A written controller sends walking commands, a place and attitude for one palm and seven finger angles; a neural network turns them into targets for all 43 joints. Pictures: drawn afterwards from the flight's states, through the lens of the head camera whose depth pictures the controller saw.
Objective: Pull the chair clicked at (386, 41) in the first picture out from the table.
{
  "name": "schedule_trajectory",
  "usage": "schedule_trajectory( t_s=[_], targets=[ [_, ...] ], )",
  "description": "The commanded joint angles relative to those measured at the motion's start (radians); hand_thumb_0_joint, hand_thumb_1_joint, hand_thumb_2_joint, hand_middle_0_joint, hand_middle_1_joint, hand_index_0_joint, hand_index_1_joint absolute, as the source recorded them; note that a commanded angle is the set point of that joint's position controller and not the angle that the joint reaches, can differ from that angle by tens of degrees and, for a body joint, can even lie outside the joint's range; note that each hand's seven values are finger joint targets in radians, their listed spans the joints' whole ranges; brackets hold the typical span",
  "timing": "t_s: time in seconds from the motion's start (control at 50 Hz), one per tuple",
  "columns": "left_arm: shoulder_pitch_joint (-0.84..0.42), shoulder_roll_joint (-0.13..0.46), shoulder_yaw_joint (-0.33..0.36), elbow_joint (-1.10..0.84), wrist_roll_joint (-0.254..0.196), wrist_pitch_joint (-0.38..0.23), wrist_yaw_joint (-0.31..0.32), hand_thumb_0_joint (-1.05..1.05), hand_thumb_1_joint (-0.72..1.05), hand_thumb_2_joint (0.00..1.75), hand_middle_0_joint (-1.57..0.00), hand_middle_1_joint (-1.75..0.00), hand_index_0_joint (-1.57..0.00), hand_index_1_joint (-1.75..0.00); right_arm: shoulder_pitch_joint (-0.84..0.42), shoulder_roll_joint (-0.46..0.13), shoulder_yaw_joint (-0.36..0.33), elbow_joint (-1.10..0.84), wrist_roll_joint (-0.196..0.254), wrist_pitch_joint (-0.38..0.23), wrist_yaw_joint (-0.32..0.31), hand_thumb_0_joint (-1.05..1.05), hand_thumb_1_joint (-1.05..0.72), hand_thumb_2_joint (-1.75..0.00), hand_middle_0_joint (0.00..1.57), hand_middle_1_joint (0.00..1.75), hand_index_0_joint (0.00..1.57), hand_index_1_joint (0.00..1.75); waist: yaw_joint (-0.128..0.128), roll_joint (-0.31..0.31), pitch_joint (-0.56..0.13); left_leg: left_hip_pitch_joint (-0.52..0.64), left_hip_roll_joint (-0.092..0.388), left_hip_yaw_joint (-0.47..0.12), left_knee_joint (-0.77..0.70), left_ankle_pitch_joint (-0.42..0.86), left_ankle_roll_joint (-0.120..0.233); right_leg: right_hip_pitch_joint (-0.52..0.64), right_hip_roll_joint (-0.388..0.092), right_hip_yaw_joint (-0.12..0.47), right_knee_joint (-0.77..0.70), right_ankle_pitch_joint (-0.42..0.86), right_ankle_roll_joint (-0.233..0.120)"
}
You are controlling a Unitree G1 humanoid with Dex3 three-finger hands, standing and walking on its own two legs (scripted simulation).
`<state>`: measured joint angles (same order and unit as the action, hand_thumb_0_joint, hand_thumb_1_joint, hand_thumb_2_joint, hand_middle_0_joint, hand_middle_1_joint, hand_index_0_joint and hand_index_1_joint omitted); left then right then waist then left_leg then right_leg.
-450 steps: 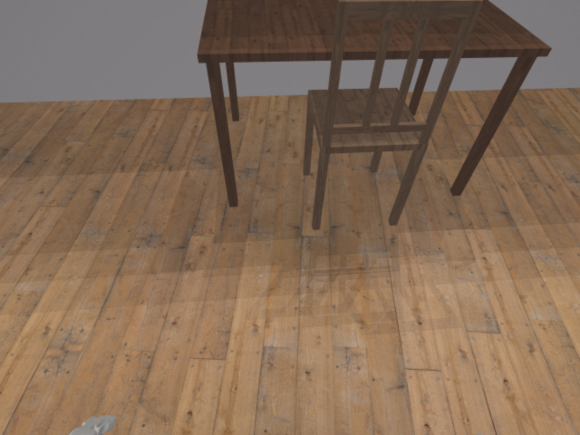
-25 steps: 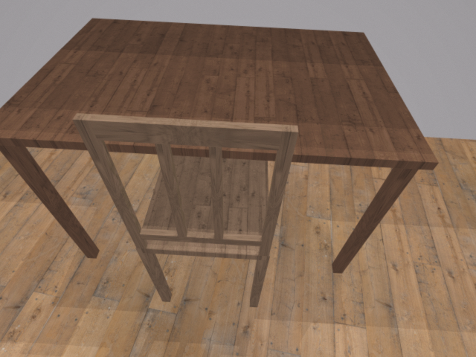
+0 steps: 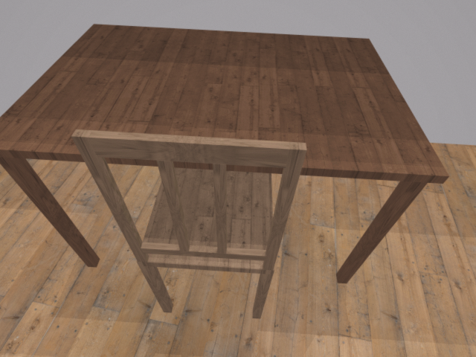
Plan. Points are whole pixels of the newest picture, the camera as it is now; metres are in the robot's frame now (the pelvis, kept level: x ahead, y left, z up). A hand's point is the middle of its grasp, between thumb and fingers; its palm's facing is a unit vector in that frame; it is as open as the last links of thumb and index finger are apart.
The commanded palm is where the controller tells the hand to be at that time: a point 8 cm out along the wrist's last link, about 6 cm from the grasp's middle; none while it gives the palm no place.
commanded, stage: look again from close up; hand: left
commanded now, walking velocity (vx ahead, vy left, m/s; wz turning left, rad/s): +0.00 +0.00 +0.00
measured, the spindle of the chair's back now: (176, 211) +0.41 +0.17 -0.05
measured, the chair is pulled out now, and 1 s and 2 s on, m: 0.00 0.00 0.00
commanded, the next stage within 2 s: raise the hand toward the chair's back in 0.26 s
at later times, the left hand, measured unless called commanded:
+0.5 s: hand out of the picture +0.13 +0.19 -0.08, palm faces +0.22 -0.96 -0.19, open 7.4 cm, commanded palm +0.10 +0.23 -0.07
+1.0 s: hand (140, 355) +0.14 +0.17 -0.06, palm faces +0.00 -1.00 -0.05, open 11.1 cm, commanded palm +0.12 +0.23 -0.06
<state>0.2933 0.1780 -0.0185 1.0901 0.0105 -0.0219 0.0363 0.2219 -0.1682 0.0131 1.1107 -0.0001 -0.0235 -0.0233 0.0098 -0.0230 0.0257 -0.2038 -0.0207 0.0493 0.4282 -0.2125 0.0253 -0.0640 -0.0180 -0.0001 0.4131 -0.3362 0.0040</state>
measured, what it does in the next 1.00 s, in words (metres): lowers itself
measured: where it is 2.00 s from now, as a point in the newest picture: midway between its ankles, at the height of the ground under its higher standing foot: outside the picture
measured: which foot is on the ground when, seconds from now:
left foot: down 0.00-1.00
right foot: down 0.00-1.00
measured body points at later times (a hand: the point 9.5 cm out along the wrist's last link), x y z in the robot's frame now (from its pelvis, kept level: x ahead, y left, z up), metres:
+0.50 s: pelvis -0.01 +0.00 -0.01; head +0.01 -0.01 +0.44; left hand +0.11 +0.24 -0.06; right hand +0.06 -0.24 -0.14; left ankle +0.01 +0.10 -0.74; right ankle -0.07 -0.11 -0.74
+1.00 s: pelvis -0.07 -0.03 -0.11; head -0.01 -0.02 +0.34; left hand +0.13 +0.22 -0.05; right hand +0.15 -0.25 -0.18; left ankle +0.01 +0.10 -0.74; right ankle -0.07 -0.12 -0.74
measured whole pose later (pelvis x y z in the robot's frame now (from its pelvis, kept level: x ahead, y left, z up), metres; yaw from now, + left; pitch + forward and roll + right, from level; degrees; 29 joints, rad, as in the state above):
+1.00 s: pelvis -0.07 -0.03 -0.11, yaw +2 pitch +14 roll -3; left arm 0.36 0.25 0.16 0.06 -0.29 -0.48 -0.33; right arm 0.16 -0.21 0.02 0.58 0.03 -0.21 -0.08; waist 0.02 0.03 -0.14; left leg -1.03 0.05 -0.07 1.23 -0.44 -0.02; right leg -0.85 0.03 -0.14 1.22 -0.62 -0.07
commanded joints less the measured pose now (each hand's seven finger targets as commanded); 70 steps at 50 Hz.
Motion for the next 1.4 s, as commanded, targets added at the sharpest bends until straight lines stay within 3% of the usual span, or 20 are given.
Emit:
schedule_trajectory(
  t_s=[0.0,0.32,0.34,0.36,0.38,0.4,0.42,0.44,0.48,0.52,0.56,0.6,0.68,0.76,0.78,0.84,0.88,1.02,1.18,1.38],
  targets=[
    [0.091,0.096,0.017,-0.018,0.004,-0.009,0.010,0.00,0.90,0.90,-0.20,-0.30,-0.20,-0.30,0.050,-0.103,-0.020,-0.027,-0.001,-0.014,-0.005,0.00,-0.90,-0.90,0.20,0.30,0.20,0.30,-0.003,0.015,0.020,0.100,0.113,-0.113,-0.057,0.267,0.020,-0.115,-0.085,0.055,-0.080,0.262,-0.017],
    [0.111,0.093,0.013,-0.015,0.001,-0.010,0.011,0.00,0.90,0.90,-0.20,-0.30,-0.20,-0.30,0.069,-0.098,-0.015,-0.006,0.001,-0.014,-0.005,0.00,-0.90,-0.90,0.20,0.30,0.20,0.30,-0.004,0.001,0.024,0.106,0.109,-0.116,-0.068,0.256,0.021,-0.098,-0.087,0.049,-0.098,0.256,-0.020],
    [0.113,0.087,0.015,-0.008,0.027,-0.040,0.047,0.00,0.90,0.90,-0.20,-0.30,-0.20,-0.30,0.033,-0.128,-0.017,-0.075,-0.005,-0.023,0.002,0.00,-0.90,-0.90,0.20,0.30,0.20,0.30,-0.010,0.031,0.071,0.023,0.116,-0.091,0.152,0.497,-0.009,-0.163,-0.104,0.082,-0.056,0.590,-0.005],
    [-0.554,0.308,0.139,-1.525,-0.178,-0.230,0.029,0.00,0.88,0.89,-0.20,-0.30,-0.20,-0.30,0.078,-0.286,-0.060,-0.397,0.044,-0.148,-0.036,0.00,-0.90,-0.90,0.20,0.30,0.20,0.30,-0.110,0.184,-0.409,0.360,0.036,-0.081,0.030,0.523,0.007,-0.153,-0.017,-0.045,0.058,0.547,-0.018],
    [-0.388,0.365,0.187,-1.468,-0.115,-0.217,0.068,0.00,0.85,0.88,-0.20,-0.29,-0.20,-0.29,-0.010,-0.183,-0.018,-0.347,0.040,-0.228,-0.073,0.00,-0.90,-0.90,0.20,0.30,0.20,0.30,-0.049,0.259,-0.380,0.404,0.089,-0.044,0.048,0.518,0.007,-0.237,0.017,-0.061,0.105,0.247,-0.015],
    [0.073,0.068,0.035,-1.217,-0.129,-0.094,0.063,0.00,0.83,0.87,-0.19,-0.29,-0.19,-0.29,0.002,-0.164,-0.032,-0.386,0.033,-0.297,-0.053,0.00,-0.90,-0.90,0.20,0.30,0.20,0.30,-0.041,0.250,-0.291,0.328,0.092,-0.094,-0.006,0.514,-0.003,-0.309,0.036,-0.089,0.214,0.088,-0.029],
    [0.140,-0.059,-0.037,-1.092,-0.166,-0.056,0.051,0.00,0.81,0.86,-0.19,-0.29,-0.19,-0.29,0.024,-0.165,-0.036,-0.354,0.051,-0.307,-0.043,0.00,-0.90,-0.90,0.20,0.30,0.20,0.30,-0.062,0.178,-0.177,0.201,0.065,-0.107,0.028,0.445,0.000,-0.357,0.019,-0.092,0.227,0.047,-0.017],
    [0.014,-0.014,0.002,-1.160,-0.177,-0.094,0.033,0.00,0.78,0.85,-0.19,-0.28,-0.19,-0.28,0.009,-0.199,-0.054,-0.409,0.040,-0.306,-0.038,0.00,-0.90,-0.90,0.20,0.30,0.20,0.30,-0.064,0.117,-0.082,0.066,0.054,-0.124,0.088,0.278,-0.007,-0.390,0.012,-0.108,0.181,0.058,-0.012],
    [0.067,0.063,0.109,-0.989,-0.170,-0.203,-0.030,0.00,0.74,0.83,-0.18,-0.27,-0.18,-0.27,-0.007,-0.226,-0.075,-0.450,0.016,-0.296,-0.032,0.00,-0.90,-0.90,0.20,0.30,0.20,0.30,-0.081,-0.080,-0.064,-0.147,0.015,-0.102,0.237,0.067,-0.005,-0.501,0.018,-0.121,0.175,0.083,-0.012],
    [0.244,-0.011,0.138,-0.809,-0.205,-0.356,-0.142,0.00,0.69,0.81,-0.18,-0.27,-0.18,-0.27,-0.070,-0.209,-0.090,-0.501,0.000,-0.284,-0.020,0.00,-0.90,-0.90,0.20,0.30,0.20,0.30,-0.010,-0.286,-0.109,-0.348,0.018,-0.085,0.358,0.020,-0.018,-0.618,0.032,-0.117,0.325,0.064,-0.013],
    [0.303,-0.022,0.147,-0.824,-0.257,-0.512,-0.287,0.00,0.64,0.79,-0.17,-0.26,-0.17,-0.26,-0.125,-0.207,-0.103,-0.567,0.002,-0.287,0.004,0.00,-0.90,-0.90,0.20,0.30,0.20,0.30,0.036,-0.239,-0.196,-0.491,0.008,-0.063,0.455,-0.017,-0.029,-0.648,0.020,-0.074,0.438,0.075,-0.017],
    [0.295,0.084,0.254,-0.810,-0.289,-0.600,-0.404,0.00,0.60,0.77,-0.17,-0.25,-0.17,-0.25,-0.149,-0.208,-0.113,-0.624,0.022,-0.286,0.025,0.00,-0.90,-0.90,0.20,0.30,0.20,0.30,0.056,-0.069,-0.270,-0.543,-0.001,-0.040,0.534,-0.020,-0.036,-0.641,-0.001,-0.019,0.501,0.103,-0.028],
    [0.163,0.178,0.331,-1.028,-0.324,-0.527,-0.394,0.00,0.50,0.73,-0.16,-0.24,-0.16,-0.24,-0.176,-0.199,-0.110,-0.737,0.039,-0.238,0.001,0.00,-0.90,-0.90,0.20,0.30,0.20,0.30,0.052,0.017,-0.336,-0.586,0.003,-0.019,0.585,-0.134,-0.012,-0.691,0.005,0.042,0.488,-0.117,-0.016],
    [-0.045,0.198,0.289,-1.349,-0.300,-0.572,-0.287,0.00,0.41,0.69,-0.15,-0.22,-0.15,-0.22,-0.105,-0.169,-0.095,-0.750,0.023,-0.226,-0.038,0.00,-0.90,-0.90,0.20,0.30,0.20,0.30,-0.018,0.108,-0.351,-0.569,0.030,-0.043,0.647,-0.158,0.009,-0.754,0.007,0.093,0.473,-0.198,-0.019],
    [-0.107,0.218,0.281,-1.410,-0.285,-0.595,-0.271,0.00,0.39,0.68,-0.15,-0.22,-0.15,-0.22,-0.088,-0.172,-0.091,-0.735,0.019,-0.226,-0.049,0.00,-0.90,-0.90,0.20,0.30,0.20,0.30,-0.046,0.079,-0.358,-0.581,0.039,-0.051,0.669,-0.160,0.012,-0.777,0.016,0.093,0.483,-0.204,-0.017],
    [-0.078,0.165,0.195,-1.353,-0.277,-0.611,-0.298,0.00,0.32,0.65,-0.14,-0.21,-0.14,-0.21,-0.074,-0.177,-0.076,-0.699,0.019,-0.244,-0.065,0.00,-0.90,-0.90,0.20,0.30,0.20,0.30,-0.075,0.128,-0.311,-0.578,0.049,-0.075,0.678,-0.155,0.013,-0.838,0.027,0.058,0.503,-0.175,-0.025],
    [-0.050,0.178,0.201,-1.250,-0.284,-0.570,-0.340,0.00,0.27,0.63,-0.14,-0.20,-0.14,-0.20,-0.073,-0.189,-0.071,-0.675,0.030,-0.250,-0.073,0.00,-0.90,-0.90,0.20,0.30,0.20,0.30,-0.082,0.079,-0.293,-0.614,0.051,-0.080,0.691,-0.170,0.014,-0.832,0.026,0.072,0.482,-0.194,-0.016],
    [0.069,0.200,0.308,-1.216,-0.337,-0.406,-0.351,0.00,0.11,0.56,-0.12,-0.18,-0.12,-0.18,-0.094,-0.173,-0.074,-0.683,0.040,-0.235,-0.076,0.00,-0.90,-0.90,0.20,0.30,0.20,0.30,-0.007,0.035,-0.419,-0.559,0.041,-0.083,0.625,-0.075,0.014,-0.658,0.007,0.053,0.468,-0.047,0.003],
    [0.085,0.172,0.285,-1.170,-0.293,-0.488,-0.272,0.00,-0.08,0.48,-0.10,-0.15,-0.10,-0.15,-0.083,-0.176,-0.085,-0.652,0.029,-0.236,-0.059,0.00,-0.90,-0.90,0.20,0.30,0.20,0.30,-0.024,-0.002,-0.338,-0.551,0.049,-0.088,0.588,-0.076,0.009,-0.742,0.027,-0.020,0.505,-0.058,-0.009],
    [0.062,0.190,0.281,-1.246,-0.296,-0.499,-0.265,0.00,-0.31,0.38,-0.08,-0.11,-0.08,-0.11,-0.053,-0.197,-0.086,-0.668,0.030,-0.230,-0.056,0.00,-0.90,-0.90,0.20,0.30,0.20,0.30,-0.023,0.084,-0.395,-0.451,0.054,-0.103,0.547,-0.031,0.006,-0.741,0.036,-0.066,0.528,-0.021,-0.023]
  ],
)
